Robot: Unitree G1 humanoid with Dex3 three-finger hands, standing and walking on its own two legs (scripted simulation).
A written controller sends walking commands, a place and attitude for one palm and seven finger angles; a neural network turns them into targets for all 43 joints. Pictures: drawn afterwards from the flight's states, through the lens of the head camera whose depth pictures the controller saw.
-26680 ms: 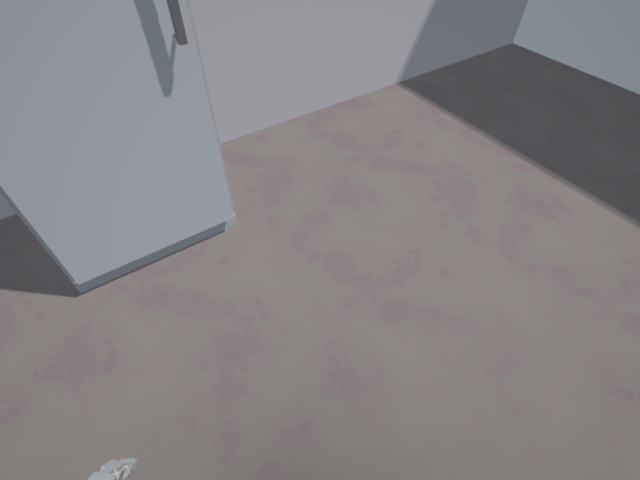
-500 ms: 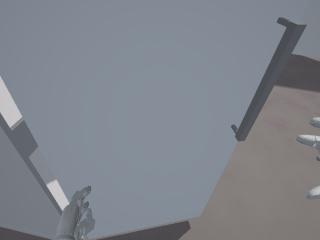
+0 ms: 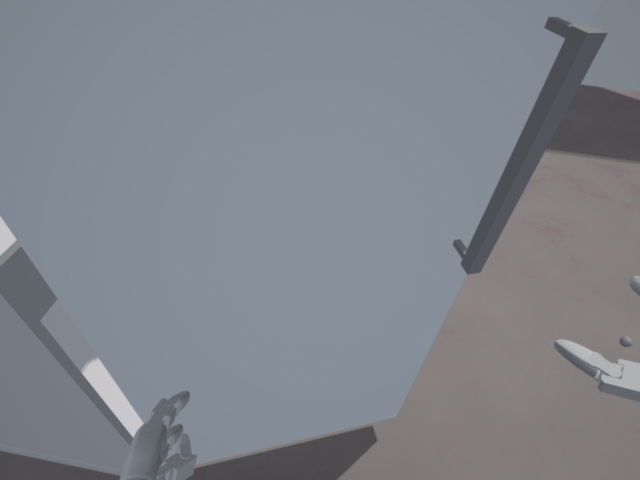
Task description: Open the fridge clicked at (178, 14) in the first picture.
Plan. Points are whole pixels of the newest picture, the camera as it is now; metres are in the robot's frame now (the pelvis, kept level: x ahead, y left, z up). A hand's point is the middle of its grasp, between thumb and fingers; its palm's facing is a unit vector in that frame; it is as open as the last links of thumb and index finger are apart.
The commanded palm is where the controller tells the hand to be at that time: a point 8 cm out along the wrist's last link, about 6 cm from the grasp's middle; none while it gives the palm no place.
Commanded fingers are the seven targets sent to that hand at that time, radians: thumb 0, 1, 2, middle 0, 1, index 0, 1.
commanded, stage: draw the hand back to the body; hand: right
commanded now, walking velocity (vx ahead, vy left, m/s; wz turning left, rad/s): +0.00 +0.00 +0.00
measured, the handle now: (505, 168) +0.42 -0.23 +0.22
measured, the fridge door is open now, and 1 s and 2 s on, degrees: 67 67 67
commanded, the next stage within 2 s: step back with the hand held close in 0.72 s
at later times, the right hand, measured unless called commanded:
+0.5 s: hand (608, 356) +0.20 -0.27 +0.16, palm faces +0.47 +0.79 -0.39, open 7.7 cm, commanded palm +0.15 -0.30 +0.18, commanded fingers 0.00 -0.90 -0.90 0.20 0.30 0.20 0.30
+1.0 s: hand (602, 344) +0.21 -0.26 +0.16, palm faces +0.43 +0.80 -0.42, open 7.4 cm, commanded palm +0.15 -0.30 +0.18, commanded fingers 0.00 -0.90 -0.90 0.20 0.30 0.20 0.30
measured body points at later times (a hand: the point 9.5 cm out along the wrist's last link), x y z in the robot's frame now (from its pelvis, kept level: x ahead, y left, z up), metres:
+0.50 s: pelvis +0.01 +0.00 +0.00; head -0.01 +0.02 +0.45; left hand +0.21 +0.23 -0.07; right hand +0.17 -0.31 +0.18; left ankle -0.04 +0.13 -0.73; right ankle +0.04 -0.12 -0.73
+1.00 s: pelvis +0.00 +0.00 +0.00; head +0.00 +0.01 +0.45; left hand +0.19 +0.23 -0.08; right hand +0.18 -0.30 +0.19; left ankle -0.04 +0.13 -0.73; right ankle +0.04 -0.12 -0.73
